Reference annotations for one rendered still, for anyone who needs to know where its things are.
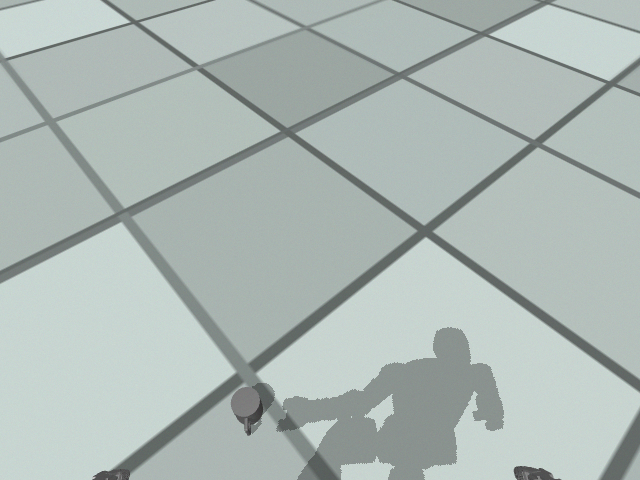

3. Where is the mug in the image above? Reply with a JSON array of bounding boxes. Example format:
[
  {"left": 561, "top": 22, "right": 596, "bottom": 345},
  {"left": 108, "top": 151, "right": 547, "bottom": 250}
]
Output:
[{"left": 231, "top": 387, "right": 263, "bottom": 436}]

